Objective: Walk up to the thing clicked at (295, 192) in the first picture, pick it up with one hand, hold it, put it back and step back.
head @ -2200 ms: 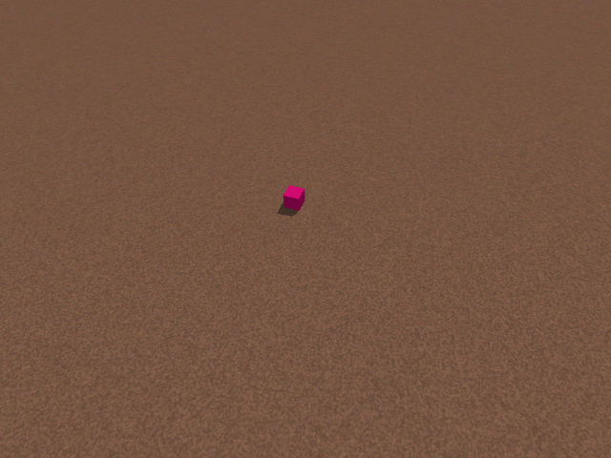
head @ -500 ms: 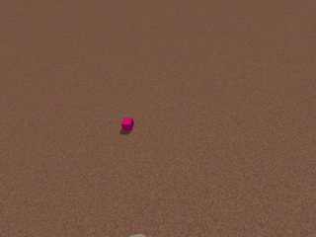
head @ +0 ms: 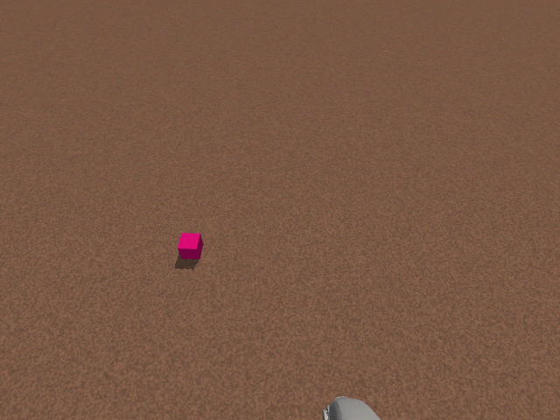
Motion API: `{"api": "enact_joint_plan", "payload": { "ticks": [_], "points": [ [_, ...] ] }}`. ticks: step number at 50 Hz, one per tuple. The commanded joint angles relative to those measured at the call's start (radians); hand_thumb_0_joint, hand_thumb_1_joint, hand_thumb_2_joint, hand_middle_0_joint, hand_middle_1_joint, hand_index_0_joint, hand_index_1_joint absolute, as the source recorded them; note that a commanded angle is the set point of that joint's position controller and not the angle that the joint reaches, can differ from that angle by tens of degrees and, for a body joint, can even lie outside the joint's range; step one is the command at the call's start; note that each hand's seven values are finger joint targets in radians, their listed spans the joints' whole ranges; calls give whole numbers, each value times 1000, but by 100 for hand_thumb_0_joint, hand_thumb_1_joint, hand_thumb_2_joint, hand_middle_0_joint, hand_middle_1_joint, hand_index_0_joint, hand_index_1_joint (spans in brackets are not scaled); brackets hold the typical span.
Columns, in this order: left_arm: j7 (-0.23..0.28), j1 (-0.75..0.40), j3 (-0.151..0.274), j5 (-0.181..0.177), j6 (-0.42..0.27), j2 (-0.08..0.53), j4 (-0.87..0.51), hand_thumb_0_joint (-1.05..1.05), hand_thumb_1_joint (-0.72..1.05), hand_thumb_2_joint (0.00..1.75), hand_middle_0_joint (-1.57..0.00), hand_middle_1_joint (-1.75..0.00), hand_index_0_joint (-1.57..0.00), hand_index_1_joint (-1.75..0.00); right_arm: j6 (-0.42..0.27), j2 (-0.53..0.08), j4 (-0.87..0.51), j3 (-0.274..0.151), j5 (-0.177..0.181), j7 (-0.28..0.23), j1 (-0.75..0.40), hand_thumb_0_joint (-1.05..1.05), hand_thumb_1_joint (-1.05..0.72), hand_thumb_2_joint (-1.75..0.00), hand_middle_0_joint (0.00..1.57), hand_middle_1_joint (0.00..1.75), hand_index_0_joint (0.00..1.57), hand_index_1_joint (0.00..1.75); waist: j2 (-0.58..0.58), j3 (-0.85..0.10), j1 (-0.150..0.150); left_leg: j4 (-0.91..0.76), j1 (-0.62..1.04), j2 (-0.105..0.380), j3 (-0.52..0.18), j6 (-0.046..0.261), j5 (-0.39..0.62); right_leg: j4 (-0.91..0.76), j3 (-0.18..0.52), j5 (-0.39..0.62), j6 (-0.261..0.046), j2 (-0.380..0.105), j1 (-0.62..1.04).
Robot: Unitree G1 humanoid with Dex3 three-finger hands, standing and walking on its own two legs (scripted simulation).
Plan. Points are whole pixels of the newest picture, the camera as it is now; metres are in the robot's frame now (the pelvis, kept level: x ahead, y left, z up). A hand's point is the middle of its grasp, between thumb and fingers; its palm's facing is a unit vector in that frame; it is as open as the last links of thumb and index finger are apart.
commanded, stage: walk up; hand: left
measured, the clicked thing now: (190, 246) +0.89 +0.37 -0.73
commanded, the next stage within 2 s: none
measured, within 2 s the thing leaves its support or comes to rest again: neither
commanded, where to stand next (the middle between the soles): +0.47 +0.17 m, yaw -6 degrees
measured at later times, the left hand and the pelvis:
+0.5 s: hand (78, 389) +0.21 +0.33 -0.12, palm faces -0.05 -0.87 -0.49, open 7.4 cm; pelvis +0.17 +0.04 -0.01, yaw -3 degrees
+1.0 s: hand (80, 274) +0.43 +0.41 -0.14, palm faces -0.15 -0.88 -0.45, open 7.4 cm; pelvis +0.31 +0.14 -0.02, yaw -5 degrees
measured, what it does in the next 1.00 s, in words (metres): walks ahead: right foot, then left foot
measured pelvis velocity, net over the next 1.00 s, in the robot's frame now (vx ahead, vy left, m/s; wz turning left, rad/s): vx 0.31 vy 0.14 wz -0.09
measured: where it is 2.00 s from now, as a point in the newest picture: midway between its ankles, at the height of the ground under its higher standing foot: (217, 372)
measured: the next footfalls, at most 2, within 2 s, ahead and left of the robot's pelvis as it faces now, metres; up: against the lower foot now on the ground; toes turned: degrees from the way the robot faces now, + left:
right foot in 0.18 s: +0.22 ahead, -0.11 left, +0.00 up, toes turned -6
left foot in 0.62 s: +0.33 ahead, +0.25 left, +0.00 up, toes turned +2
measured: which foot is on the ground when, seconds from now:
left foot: down 0.00-0.20, up 0.22-0.60, down 0.62-1.00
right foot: up 0.00-0.16, down 0.18-0.64, up 0.66-0.98, down 1.00-1.00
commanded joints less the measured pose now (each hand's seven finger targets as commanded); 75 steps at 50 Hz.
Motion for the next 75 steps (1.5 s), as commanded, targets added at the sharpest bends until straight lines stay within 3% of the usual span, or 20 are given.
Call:
{"api": "enact_joint_plan", "payload": {
  "ticks": [1,8,9,10,12,17,25,30,32,34,38,44,48,49,51,52,61,67,70,75],
  "points": [
    [4,10,57,14,-10,149,-69,0,90,90,-20,-30,-20,-30,-30,-268,-97,-80,-14,-15,9,0,-90,-90,20,30,20,30,192,-21,-13,-230,38,249,-178,221,278,-206,-35,38,25,-53,-52],
    [13,142,98,26,-29,184,-16,0,90,90,-20,-30,-20,-30,0,-236,-143,-58,-17,0,-41,0,-90,-90,20,30,20,30,34,-108,95,68,-217,147,-78,126,106,-471,-114,229,-11,18,460],
    [25,217,117,31,-35,231,-9,0,90,90,-20,-30,-20,-30,1,-204,-143,-47,-19,2,-7,0,-90,-90,20,30,20,30,-78,-163,138,286,-273,78,-19,89,119,-542,-40,138,-39,-17,580],
    [40,266,139,41,-42,307,-20,0,90,90,-20,-30,-20,-30,6,-155,-147,-32,-16,1,67,0,-90,-90,20,30,20,30,-272,-210,138,525,-419,-42,-13,33,-243,-663,350,31,-116,-248,664],
    [51,154,127,22,-37,337,-73,0,90,90,-20,-30,-20,-30,38,-283,-121,-64,-27,-7,84,0,-90,-90,20,30,20,30,-132,-159,91,710,-478,2,-197,-5,-297,-785,711,-232,-264,-433,506],
    [51,48,101,26,-46,261,-85,0,90,90,-20,-30,-20,-30,46,-261,-57,-70,-15,-1,90,0,-90,-90,20,30,20,30,-69,-43,28,640,-378,68,-220,-18,-105,-756,254,28,-180,-254,244],
    [46,66,114,48,-61,309,-94,0,90,90,-20,-30,-20,-30,44,-233,-100,-82,-34,33,-50,0,-90,-90,20,30,20,30,-124,-46,55,308,-289,111,-149,-33,-35,-704,107,-1,-177,-219,146],
    [49,-7,104,49,-40,306,-94,0,90,90,-20,-30,-20,-30,28,-258,-37,-112,-36,27,104,0,-90,-90,20,30,20,30,-54,-131,-65,108,39,30,-48,-3,-32,-467,46,10,-120,-194,18],
    [47,90,48,43,-28,143,-86,0,90,90,-20,-30,-20,-30,13,-353,-4,-140,-52,5,233,0,-90,-90,20,30,20,30,351,-155,-108,-115,176,149,-335,49,-299,49,-84,-30,-33,-29,-151],
    [69,54,59,34,-22,225,-72,0,90,90,-20,-30,-20,-30,9,-448,-48,-145,-13,1,119,0,-90,-90,20,30,20,30,345,-80,-63,-265,95,397,-786,238,-373,202,-5,-241,-25,-4,-304],
    [44,87,66,9,-36,221,-8,0,90,90,-20,-30,-20,-30,-5,-308,-66,-84,-10,-21,37,0,-90,-90,20,30,20,30,215,4,17,-126,-33,215,-353,177,151,61,3,-85,-14,-65,-169],
    [25,42,64,20,-32,173,-37,0,90,90,-20,-30,-20,-30,-7,-307,-84,-75,-17,-20,75,0,-90,-90,20,30,20,30,218,-49,-1,-115,-8,237,-277,239,325,-234,-97,-18,9,-47,-21],
    [39,147,77,24,-41,166,-12,0,90,90,-20,-30,-20,-30,15,-270,-127,-60,-12,-14,9,0,-90,-90,20,30,20,30,119,-117,76,76,-139,154,-169,167,310,-478,-153,185,-1,36,320],
    [51,228,96,29,-45,204,8,0,90,90,-20,-30,-20,-30,16,-231,-136,-46,-2,-12,15,0,-90,-90,20,30,20,30,26,-169,128,239,-199,111,-137,123,279,-540,-83,216,-6,8,465],
    [67,231,122,46,-47,331,-38,0,90,90,-20,-30,-20,-30,28,-185,-137,-28,4,-20,82,0,-90,-90,20,30,20,30,-188,-201,114,612,-480,-63,-133,13,-258,-752,595,46,-160,-399,587],
    [71,142,110,33,-35,317,-60,0,90,90,-20,-30,-20,-30,53,-272,-106,-52,-10,-36,92,0,-90,-90,20,30,20,30,-46,-171,98,673,-462,0,-200,7,-310,-749,608,-86,-241,-439,490],
    [41,-61,71,57,-23,204,-95,0,90,90,-20,-30,-20,-30,57,-207,26,-45,6,-35,122,0,-90,-90,20,30,20,30,-171,-42,16,364,-196,23,-145,-37,-101,-693,38,19,-140,-172,53],
    [23,-82,46,39,47,153,-70,0,90,90,-20,-30,-20,-30,5,-228,88,-45,-6,-72,92,0,-90,-90,20,30,20,30,-86,-118,7,33,28,-25,-93,-33,48,-363,9,43,-86,-133,-24],
    [36,-35,50,21,78,171,-17,0,90,90,-20,-30,-20,-30,-9,-406,46,-59,-7,-80,-67,0,-90,-90,20,30,20,30,227,-57,36,-232,-264,360,-687,197,-257,-91,22,-239,10,-24,47],
    [18,-17,60,27,79,164,55,0,90,90,-20,-30,-20,-30,-19,-334,74,-40,-16,-89,-97,0,-90,-90,20,30,20,30,277,-97,53,-83,-131,216,-424,137,50,-180,-16,-144,8,-33,61]
  ]
}}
